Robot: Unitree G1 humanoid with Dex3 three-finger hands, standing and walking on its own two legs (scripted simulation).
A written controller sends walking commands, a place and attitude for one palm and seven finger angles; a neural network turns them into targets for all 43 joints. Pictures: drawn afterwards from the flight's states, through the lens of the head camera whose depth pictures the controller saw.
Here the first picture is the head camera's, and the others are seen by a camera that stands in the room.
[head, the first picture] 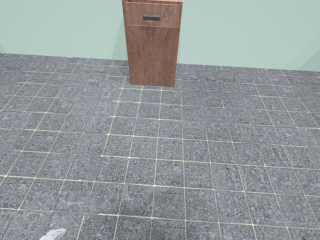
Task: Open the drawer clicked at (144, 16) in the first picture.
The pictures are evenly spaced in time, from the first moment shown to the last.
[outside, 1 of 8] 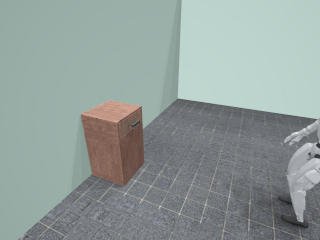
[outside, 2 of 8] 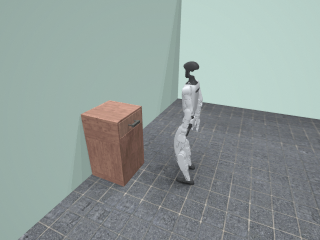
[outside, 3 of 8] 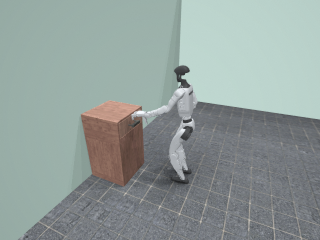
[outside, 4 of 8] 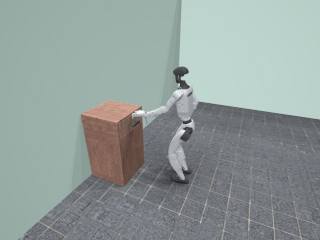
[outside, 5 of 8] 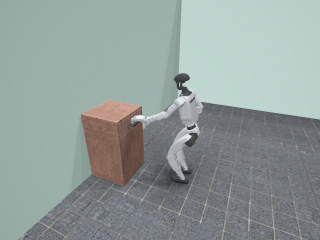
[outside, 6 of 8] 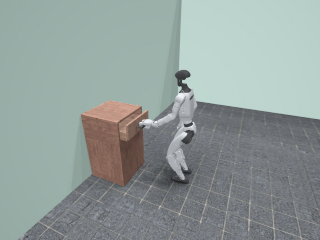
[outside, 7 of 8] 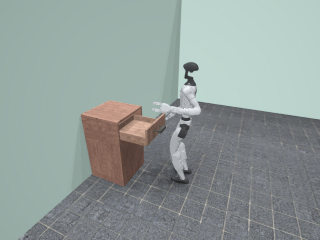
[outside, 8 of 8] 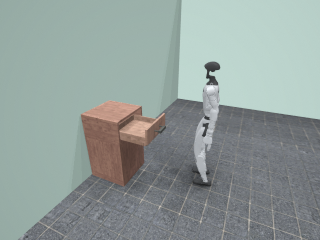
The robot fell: no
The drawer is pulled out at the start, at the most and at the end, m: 0.00 0.30 0.30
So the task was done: yes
